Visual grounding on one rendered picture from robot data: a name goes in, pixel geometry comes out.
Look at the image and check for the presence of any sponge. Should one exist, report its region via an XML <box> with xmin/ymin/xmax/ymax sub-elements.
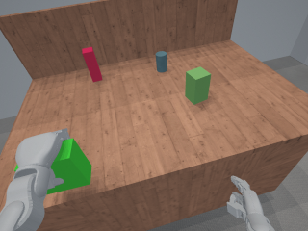
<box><xmin>14</xmin><ymin>138</ymin><xmax>92</xmax><ymax>194</ymax></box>

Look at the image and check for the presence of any robot right hand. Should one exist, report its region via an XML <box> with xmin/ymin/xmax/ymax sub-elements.
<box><xmin>226</xmin><ymin>175</ymin><xmax>264</xmax><ymax>221</ymax></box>

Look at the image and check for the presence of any robot left hand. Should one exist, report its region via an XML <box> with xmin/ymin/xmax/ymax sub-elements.
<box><xmin>15</xmin><ymin>128</ymin><xmax>71</xmax><ymax>190</ymax></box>

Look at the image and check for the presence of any robot right forearm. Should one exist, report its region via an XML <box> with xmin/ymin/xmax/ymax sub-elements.
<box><xmin>245</xmin><ymin>213</ymin><xmax>275</xmax><ymax>231</ymax></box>

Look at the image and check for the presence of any table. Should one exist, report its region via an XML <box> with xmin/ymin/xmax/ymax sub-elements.
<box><xmin>0</xmin><ymin>0</ymin><xmax>308</xmax><ymax>231</ymax></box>

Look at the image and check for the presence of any robot left forearm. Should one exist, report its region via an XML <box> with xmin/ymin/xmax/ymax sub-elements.
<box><xmin>0</xmin><ymin>165</ymin><xmax>51</xmax><ymax>231</ymax></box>

